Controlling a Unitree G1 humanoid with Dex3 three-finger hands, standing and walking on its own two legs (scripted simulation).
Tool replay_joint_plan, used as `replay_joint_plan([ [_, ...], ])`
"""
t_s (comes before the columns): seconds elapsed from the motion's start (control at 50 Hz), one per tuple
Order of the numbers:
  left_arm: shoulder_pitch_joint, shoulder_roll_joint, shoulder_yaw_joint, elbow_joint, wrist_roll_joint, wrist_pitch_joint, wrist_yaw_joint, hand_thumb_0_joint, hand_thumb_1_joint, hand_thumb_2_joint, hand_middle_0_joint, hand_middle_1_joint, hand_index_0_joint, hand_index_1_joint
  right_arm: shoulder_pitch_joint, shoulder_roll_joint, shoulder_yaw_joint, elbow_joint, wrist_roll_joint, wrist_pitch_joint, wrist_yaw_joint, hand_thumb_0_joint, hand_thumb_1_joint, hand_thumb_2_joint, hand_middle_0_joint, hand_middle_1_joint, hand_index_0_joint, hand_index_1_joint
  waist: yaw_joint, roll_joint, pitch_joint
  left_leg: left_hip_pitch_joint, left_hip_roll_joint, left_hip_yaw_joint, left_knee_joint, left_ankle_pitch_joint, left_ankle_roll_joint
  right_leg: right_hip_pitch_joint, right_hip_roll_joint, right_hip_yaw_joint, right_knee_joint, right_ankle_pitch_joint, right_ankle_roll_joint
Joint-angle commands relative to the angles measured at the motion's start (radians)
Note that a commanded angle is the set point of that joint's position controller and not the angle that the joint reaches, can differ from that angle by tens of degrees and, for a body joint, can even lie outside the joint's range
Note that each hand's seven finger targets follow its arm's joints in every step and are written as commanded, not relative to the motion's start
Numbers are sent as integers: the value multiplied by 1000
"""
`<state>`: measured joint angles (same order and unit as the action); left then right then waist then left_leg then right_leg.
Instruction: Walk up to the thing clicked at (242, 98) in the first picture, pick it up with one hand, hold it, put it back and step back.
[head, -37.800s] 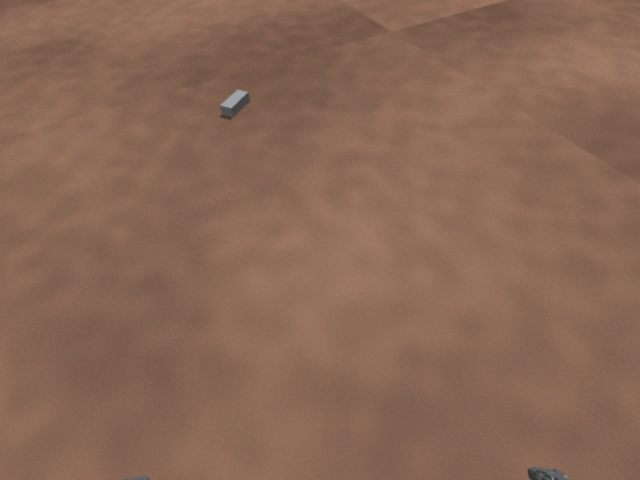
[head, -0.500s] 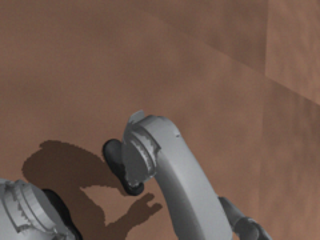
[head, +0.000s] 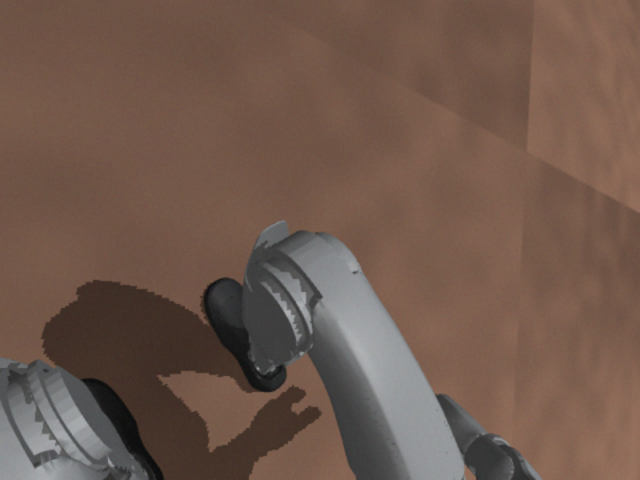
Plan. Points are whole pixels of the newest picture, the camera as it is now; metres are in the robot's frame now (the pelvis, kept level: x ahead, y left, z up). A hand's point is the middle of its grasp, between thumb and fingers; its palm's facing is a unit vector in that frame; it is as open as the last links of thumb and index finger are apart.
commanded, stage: close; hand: left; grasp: from above
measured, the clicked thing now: out of the picture +0.54 +0.36 -0.29
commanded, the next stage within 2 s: settle in 1.52 s
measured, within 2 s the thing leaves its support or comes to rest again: leaves its support in 1.88 s
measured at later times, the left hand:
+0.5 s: hand out of the picture +0.52 +0.34 -0.24, palm faces -0.45 -0.14 -0.89, open 12.2 cm
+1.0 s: hand out of the picture +0.51 +0.34 -0.25, palm faces -0.44 -0.13 -0.89, open 10.7 cm
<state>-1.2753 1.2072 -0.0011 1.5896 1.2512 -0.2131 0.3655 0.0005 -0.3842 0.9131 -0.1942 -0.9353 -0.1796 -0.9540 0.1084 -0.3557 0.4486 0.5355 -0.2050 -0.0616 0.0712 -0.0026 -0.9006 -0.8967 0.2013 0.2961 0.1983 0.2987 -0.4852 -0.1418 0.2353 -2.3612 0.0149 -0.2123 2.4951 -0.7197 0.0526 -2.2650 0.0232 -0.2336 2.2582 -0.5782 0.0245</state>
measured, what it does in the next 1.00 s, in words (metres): stands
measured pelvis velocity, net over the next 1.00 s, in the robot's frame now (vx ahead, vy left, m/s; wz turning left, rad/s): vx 0.00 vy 0.00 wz -0.01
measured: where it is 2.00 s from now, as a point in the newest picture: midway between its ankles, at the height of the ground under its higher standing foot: (196, 404)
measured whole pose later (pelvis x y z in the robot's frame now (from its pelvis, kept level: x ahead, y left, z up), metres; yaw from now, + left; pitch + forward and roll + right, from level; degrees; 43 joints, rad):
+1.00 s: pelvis +0.00 +0.00 +0.00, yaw +0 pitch +31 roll -17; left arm -1.27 1.21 0.00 1.60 1.25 -0.21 0.38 0.00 -0.02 0.68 -0.42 -0.83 -0.45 -0.80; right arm 0.10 -0.36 0.45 0.54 -0.21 -0.06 0.07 0.00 -0.90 -0.90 0.20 0.30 0.20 0.30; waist -0.48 -0.14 0.23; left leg -2.36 0.01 -0.22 2.50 -0.72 0.06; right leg -2.26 0.02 -0.24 2.26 -0.58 0.03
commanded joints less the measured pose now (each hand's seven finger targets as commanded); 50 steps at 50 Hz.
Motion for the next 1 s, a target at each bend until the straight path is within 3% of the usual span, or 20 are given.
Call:
replay_joint_plan([
  [0.0, -238, 215, 21, -125, -15, 5, 48, 0, -332, 850, -209, -918, -203, -922, 213, -355, -99, 38, -4, 16, -14, 0, -895, -901, 200, 300, 199, 300, -76, 652, -676, 562, 53, 8, -241, 341, -51, 409, 30, -22, -172, 234, -59],
  [0.04, -269, 227, 29, -167, -18, 3, 52, 0, -322, 852, -231, -892, -217, -906, 223, -353, -100, 43, -5, 15, -15, 0, -895, -901, 200, 299, 199, 299, -78, 660, -691, 560, 54, 12, -242, 342, -49, 422, 31, -21, -174, 242, -55],
  [0.08, -222, 213, 14, -88, -23, 8, 52, 0, -317, 846, -233, -885, -220, -898, 216, -348, -96, 39, -2, 13, -15, 0, -895, -901, 200, 300, 200, 300, -79, 599, -630, 486, 48, 20, -248, 273, -38, 429, 37, -19, -181, 203, -53],
  [0.1, -259, 231, 24, -131, -23, 4, 55, 0, -305, 833, -236, -885, -226, -894, 221, -350, -97, 50, -3, 14, -15, 0, -895, -901, 200, 300, 200, 300, -75, 621, -655, 489, 49, 22, -246, 273, -39, 435, 35, -20, -184, 209, -52],
  [0.22, -239, 218, 19, -96, -23, 5, 51, 0, -250, 789, -262, -881, -265, -878, 211, -352, -96, 45, -2, 11, -15, 0, -895, -901, 200, 300, 199, 300, -76, 634, -649, 515, 54, 4, -251, 291, -49, 401, 31, -29, -172, 204, -56],
  [0.34, -250, 226, 27, -141, -20, 4, 36, 0, -195, 747, -292, -856, -303, -843, 218, -352, -99, 47, -4, 19, -16, 0, -894, -900, 200, 299, 199, 299, -73, 672, -687, 590, 61, -4, -248, 371, -58, 394, 26, -21, -169, 236, -57],
  [0.36, -222, 208, 18, -102, -22, 7, 34, 0, -186, 736, -296, -854, -310, -839, 212, -349, -92, 44, -6, 19, -15, 0, -894, -900, 200, 299, 199, 299, -78, 646, -661, 563, 60, -4, -243, 367, -57, 399, 27, -24, -173, 239, -57],
  [0.44, -235, 237, 23, -120, -16, 3, 39, 0, -153, 748, -321, -852, -333, -838, 213, -351, -95, 35, -5, 25, -17, 0, -894, -900, 200, 299, 199, 299, -66, 636, -666, 518, 51, 19, -243, 319, -46, 448, 36, -19, -175, 229, -59],
  [0.5, -208, 199, 7, -84, -25, -1, 31, 0, -135, 723, -335, -841, -350, -825, 203, -347, -87, 33, -8, 25, -17, 0, -895, -900, 200, 299, 199, 299, -77, 600, -625, 499, 52, 16, -239, 291, -43, 417, 37, -25, -184, 203, -57],
  [0.56, -231, 231, 16, -111, -27, -10, 42, 0, -106, 744, -363, -844, -375, -831, 196, -350, -91, 28, -5, 24, -22, 0, -895, -900, 200, 299, 199, 299, -70, 590, -654, 493, 50, 18, -247, 254, -37, 445, 39, -25, -189, 187, -52],
  [0.62, -223, 222, 11, -122, -21, -14, 43, 0, -93, 754, -372, -852, -383, -840, 204, -351, -90, 37, -9, 17, -22, 0, -896, -900, 200, 299, 200, 300, -72, 596, -645, 496, 49, 19, -241, 262, -38, 432, 37, -23, -183, 194, -53],
  [0.64, -263, 251, 33, -181, -20, -21, 50, 0, -71, 750, -389, -850, -402, -836, 205, -349, -90, 45, -8, 19, -20, 0, -896, -900, 200, 299, 199, 299, -65, 652, -701, 557, 57, 7, -249, 312, -49, 436, 34, -27, -177, 219, -54],
  [0.7, -265, 238, 37, -168, -13, -14, 61, 0, -52, 712, -390, -841, -411, -818, 212, -355, -103, 51, -8, 18, -17, 0, -896, -901, 200, 299, 199, 299, -69, 709, -712, 639, 65, -19, -258, 377, -65, 368, 29, -33, -163, 229, -58],
  [0.74, -221, 189, 6, -92, -13, -3, 64, 0, -32, 680, -395, -827, -423, -797, 202, -345, -93, 49, -10, 20, -14, 0, -895, -900, 200, 299, 199, 299, -87, 656, -665, 592, 64, -14, -255, 353, -57, 379, 37, -36, -170, 224, -55],
  [0.8, -215, 186, -2, -71, -12, 9, 69, 0, -10, 714, -419, -836, -442, -812, 204, -343, -92, 48, -7, 14, -12, 0, -896, -900, 200, 299, 199, 299, -79, 622, -613, 505, 53, 7, -250, 299, -48, 398, 36, -28, -176, 214, -54],
  [0.84, -220, 200, -1, -62, -9, 15, 68, 0, 21, 716, -435, -849, -462, -821, 195, -342, -91, 46, -6, 15, -14, 0, -896, -900, 200, 299, 199, 299, -73, 607, -615, 478, 54, 13, -251, 274, -44, 417, 39, -26, -181, 205, -56],
  [0.88, -272, 235, 29, -158, -13, 8, 66, 0, 44, 681, -437, -849, -475, -808, 209, -347, -94, 51, -7, 14, -14, 0, -895, -899, 200, 299, 199, 299, -64, 671, -682, 552, 59, 1, -252, 329, -54, 409, 31, -27, -171, 227, -58],
  [0.9, -233, 212, 22, -97, -13, 13, 62, 0, 43, 670, -437, -846, -477, -804, 210, -349, -95, 43, -6, 11, -13, 0, -896, -900, 200, 299, 199, 299, -73, 637, -652, 536, 56, -3, -249, 317, -53, 390, 29, -28, -167, 217, -59],
  [0.92, -234, 204, 23, -132, -19, 10, 52, 0, 60, 642, -440, -842, -487, -793, 210, -353, -94, 48, -7, 11, -10, 0, -896, -900, 200, 299, 199, 299, -76, 652, -659, 570, 62, -12, -249, 357, -60, 372, 24, -29, -168, 230, -58],
  [0.98, -237, 217, 20, -121, -20, 8, 47, 0, 87, 660, -471, -839, -512, -796, 200, -355, -97, 39, -6, 14, -15, 0, -897, -900, 200, 299, 199, 299, -71, 641, -678, 565, 59, -6, -251, 328, -55, 398, 30, -27, -174, 213, -58],
])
